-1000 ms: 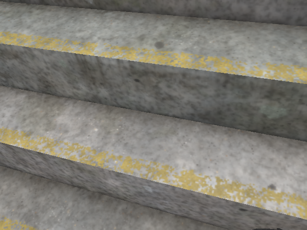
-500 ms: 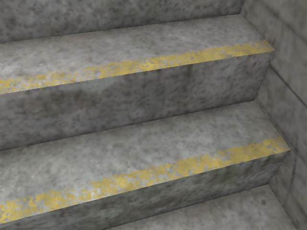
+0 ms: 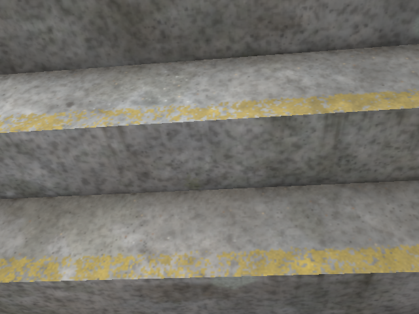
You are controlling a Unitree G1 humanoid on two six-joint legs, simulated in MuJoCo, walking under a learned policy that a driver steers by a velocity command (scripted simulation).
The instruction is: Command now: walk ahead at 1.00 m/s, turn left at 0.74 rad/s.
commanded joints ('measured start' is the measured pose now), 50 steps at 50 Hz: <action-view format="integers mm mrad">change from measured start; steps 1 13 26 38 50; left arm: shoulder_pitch -360 206 -184 63 -22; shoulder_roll -182 234 176 366 6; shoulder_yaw -103 43 58 74 3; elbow -333 -178 96 357 184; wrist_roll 52 -51 -12 25 -69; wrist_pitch -26 54 -60 61 78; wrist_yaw -11 39 -3 -302 -166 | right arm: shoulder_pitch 82 -149 -121 -499 -145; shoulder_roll -33 -251 -10 49 104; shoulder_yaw -30 -127 -57 102 58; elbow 62 -91 -289 -509 66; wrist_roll -50 28 0 104 -21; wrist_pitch -76 -158 60 171 -33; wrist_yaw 0 53 45 156 89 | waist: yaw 24 391 -130 -304 29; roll -82 -191 -33 -369 -66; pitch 143 -537 155 -218 -28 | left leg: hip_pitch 192 0 -622 191 30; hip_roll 346 173 222 103 535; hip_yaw -840 -387 -254 55 -300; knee -757 -16 1058 351 -742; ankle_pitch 10 1832 406 464 522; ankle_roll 134 28 -82 -21 26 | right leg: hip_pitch -634 884 354 329 -319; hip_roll -2 -68 -422 -346 -54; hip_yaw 79 155 -201 -225 162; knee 671 -964 -1680 -1852 235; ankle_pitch -276 -944 -549 1756 -104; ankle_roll -55 -41 -28 -227 -114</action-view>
